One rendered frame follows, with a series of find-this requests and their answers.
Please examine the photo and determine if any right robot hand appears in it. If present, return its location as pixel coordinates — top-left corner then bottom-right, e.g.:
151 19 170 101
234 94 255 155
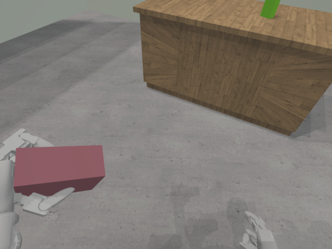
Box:
240 211 279 249

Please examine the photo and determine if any left robot forearm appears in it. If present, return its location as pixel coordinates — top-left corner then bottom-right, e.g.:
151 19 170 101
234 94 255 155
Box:
0 212 22 249

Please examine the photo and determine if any table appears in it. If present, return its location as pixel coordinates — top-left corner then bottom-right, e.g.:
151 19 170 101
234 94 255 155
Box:
133 0 332 136

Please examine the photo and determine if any sponge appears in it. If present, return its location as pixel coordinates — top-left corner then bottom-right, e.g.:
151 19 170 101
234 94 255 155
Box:
13 145 105 197

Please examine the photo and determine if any left robot hand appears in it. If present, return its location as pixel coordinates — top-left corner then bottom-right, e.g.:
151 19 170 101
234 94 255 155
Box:
0 129 75 217

